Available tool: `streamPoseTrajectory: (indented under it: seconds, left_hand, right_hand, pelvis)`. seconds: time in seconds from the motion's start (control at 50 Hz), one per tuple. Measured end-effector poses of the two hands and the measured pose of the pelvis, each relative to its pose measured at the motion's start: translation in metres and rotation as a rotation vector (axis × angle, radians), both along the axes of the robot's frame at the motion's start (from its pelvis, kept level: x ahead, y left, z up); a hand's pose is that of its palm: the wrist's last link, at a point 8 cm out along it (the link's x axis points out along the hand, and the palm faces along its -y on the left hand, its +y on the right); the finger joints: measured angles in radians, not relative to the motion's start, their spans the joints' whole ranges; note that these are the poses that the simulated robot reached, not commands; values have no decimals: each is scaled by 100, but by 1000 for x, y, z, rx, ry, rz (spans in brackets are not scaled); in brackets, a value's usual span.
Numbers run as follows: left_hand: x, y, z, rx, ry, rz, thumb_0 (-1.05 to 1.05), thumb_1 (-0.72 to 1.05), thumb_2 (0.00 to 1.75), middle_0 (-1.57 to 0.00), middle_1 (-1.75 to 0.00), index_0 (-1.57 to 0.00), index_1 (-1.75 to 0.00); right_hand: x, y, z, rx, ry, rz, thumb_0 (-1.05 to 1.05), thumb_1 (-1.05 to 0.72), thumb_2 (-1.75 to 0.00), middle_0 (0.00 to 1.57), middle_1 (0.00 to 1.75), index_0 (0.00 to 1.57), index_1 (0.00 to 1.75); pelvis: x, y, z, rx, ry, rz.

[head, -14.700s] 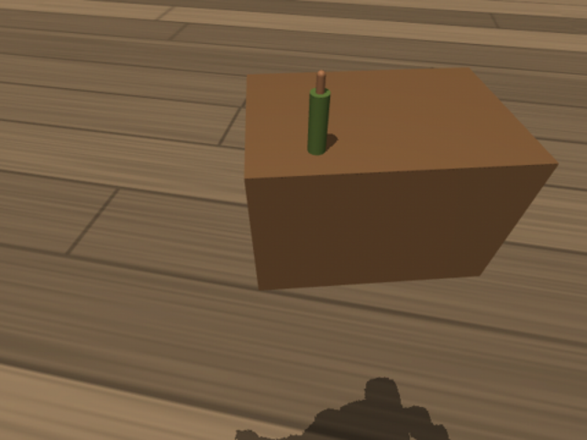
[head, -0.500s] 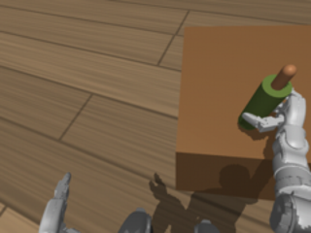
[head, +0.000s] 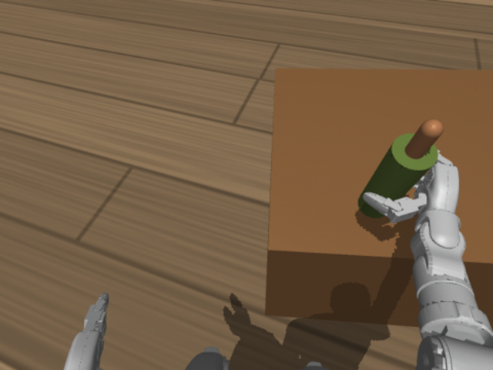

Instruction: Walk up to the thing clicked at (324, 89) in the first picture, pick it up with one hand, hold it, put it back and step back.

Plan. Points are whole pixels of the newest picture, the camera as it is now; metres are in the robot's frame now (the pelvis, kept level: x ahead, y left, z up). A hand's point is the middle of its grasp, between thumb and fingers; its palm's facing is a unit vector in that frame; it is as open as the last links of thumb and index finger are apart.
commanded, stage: lift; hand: right
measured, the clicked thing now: (396, 173) +0.40 -0.19 +0.10
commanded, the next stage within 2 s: hold in 1.04 s
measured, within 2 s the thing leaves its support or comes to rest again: neither
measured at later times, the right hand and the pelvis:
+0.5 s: hand (402, 172) +0.38 -0.18 +0.14, palm faces +0.22 +0.98 -0.01, open 9.4 cm; pelvis +0.01 +0.01 +0.03, yaw +0 degrees
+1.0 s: hand (404, 177) +0.35 -0.17 +0.16, palm faces +0.21 +0.98 -0.02, open 9.4 cm; pelvis +0.01 +0.01 +0.04, yaw -1 degrees
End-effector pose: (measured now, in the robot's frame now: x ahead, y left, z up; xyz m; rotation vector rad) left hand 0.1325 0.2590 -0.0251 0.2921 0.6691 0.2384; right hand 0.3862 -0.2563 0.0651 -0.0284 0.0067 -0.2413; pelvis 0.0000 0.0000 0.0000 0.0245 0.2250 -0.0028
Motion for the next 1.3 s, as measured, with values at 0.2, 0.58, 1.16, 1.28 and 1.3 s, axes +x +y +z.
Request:
streamPoseTrajectory:
  seconds: [0.2, 0.58, 1.16, 1.28, 1.3]
  left_hand:
    - [9, -5, -2, -60, -13, 24, -1, -53, 5, -5, -5, -5, -5]
    - [17, 3, 1, -85, -10, 67, -1, -54, 5, -4, -5, -4, -5]
    - [19, 6, 4, -107, -23, 80, -1, -54, 6, -4, -5, -4, -5]
    - [22, 10, 4, -103, -23, 84, -1, -54, 5, -4, -5, -4, -5]
    - [23, 10, 5, -102, -27, 83, -1, -53, 5, -4, -5, -4, -5]
  right_hand:
    - [-21, 8, 39, -3, -35, 0, -7, 57, -99, 83, 127, 97, 132]
    - [-47, 33, 78, 3, -32, 28, -7, 59, -100, 84, 128, 98, 133]
    - [-76, 42, 109, 9, -33, 19, -6, 57, -100, 83, 127, 97, 132]
    - [-79, 43, 114, 5, -29, 24, -5, 57, -99, 83, 127, 97, 131]
    - [-80, 43, 114, 5, -26, 25, -5, 57, -99, 83, 127, 97, 131]
  pelvis:
    - [3, 2, 15, -9, -68, -5]
    - [8, 8, 34, -22, -165, -4]
    - [6, 12, 47, -27, -233, -8]
    - [6, 12, 48, -27, -242, -9]
    - [6, 12, 48, -28, -244, -9]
